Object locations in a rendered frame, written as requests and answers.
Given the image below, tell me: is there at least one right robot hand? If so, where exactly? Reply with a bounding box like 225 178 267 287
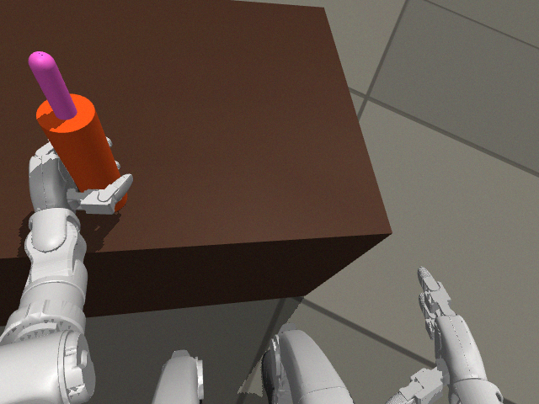
385 266 488 404

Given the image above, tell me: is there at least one left robot arm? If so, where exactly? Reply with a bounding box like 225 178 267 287
0 208 96 404

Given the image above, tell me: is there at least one left robot hand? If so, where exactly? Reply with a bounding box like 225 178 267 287
29 137 133 215

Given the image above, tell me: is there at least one bottle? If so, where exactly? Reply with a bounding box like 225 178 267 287
28 51 127 212

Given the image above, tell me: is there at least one right robot arm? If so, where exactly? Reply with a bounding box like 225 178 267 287
448 379 503 404

